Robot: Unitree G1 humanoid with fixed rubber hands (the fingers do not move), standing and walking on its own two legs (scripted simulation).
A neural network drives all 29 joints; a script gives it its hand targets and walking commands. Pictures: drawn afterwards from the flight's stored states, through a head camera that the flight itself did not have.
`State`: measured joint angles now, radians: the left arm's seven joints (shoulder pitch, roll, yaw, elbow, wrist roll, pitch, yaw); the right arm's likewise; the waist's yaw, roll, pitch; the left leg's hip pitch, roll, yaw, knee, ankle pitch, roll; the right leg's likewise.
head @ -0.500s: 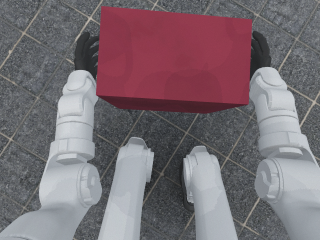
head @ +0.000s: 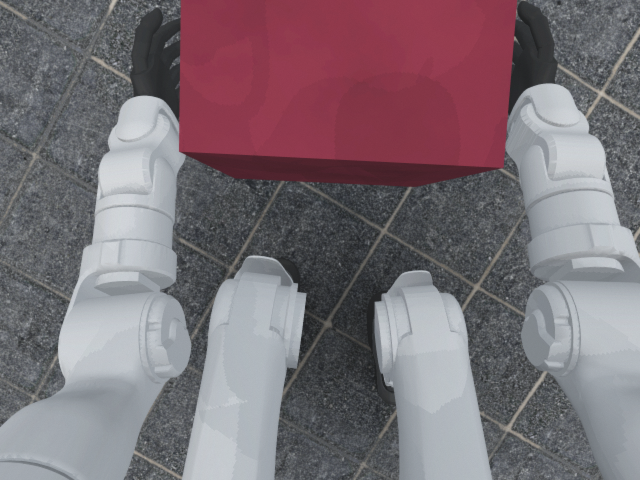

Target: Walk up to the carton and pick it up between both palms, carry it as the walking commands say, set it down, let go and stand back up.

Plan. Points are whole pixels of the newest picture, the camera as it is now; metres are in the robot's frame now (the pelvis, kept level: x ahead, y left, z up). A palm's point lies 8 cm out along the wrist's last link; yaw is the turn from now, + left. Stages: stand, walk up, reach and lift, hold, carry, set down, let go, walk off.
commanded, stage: set down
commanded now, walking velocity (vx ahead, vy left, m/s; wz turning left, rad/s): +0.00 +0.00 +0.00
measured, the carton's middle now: (335, 106) +0.51 +0.05 -0.21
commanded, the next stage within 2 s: none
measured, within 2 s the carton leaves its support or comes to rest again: rests again in 1.76 s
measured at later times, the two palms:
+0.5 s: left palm (175, 105) +0.48 +0.24 -0.18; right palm (506, 103) +0.52 -0.15 -0.17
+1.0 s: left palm (181, 105) +0.48 +0.23 -0.18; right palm (513, 98) +0.53 -0.16 -0.17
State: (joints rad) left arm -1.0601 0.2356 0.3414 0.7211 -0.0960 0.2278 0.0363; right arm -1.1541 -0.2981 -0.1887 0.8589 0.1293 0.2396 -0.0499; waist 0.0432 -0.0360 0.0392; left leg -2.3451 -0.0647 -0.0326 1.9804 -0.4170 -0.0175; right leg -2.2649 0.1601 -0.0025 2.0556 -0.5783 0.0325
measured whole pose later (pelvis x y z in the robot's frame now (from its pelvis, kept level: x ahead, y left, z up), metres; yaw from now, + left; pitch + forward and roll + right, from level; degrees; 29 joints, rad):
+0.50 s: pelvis -0.02 +0.00 -0.03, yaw +1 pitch +27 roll -1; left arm -1.25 0.34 0.28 0.76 -0.18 0.24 0.05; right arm -1.33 -0.33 -0.21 0.81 0.13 0.27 -0.06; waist 0.04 -0.02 0.52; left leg -2.16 -0.07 -0.02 2.11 -0.42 -0.01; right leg -2.08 0.15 -0.01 2.20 -0.59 0.04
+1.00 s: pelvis +0.00 +0.00 -0.03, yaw +0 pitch +38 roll +0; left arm -1.16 0.30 0.29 0.93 -0.13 0.15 0.03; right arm -1.27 -0.32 -0.16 1.00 0.14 0.20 -0.06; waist 0.04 -0.04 0.20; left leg -2.33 -0.03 -0.01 2.12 -0.45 -0.01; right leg -2.26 0.15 -0.01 2.19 -0.59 0.02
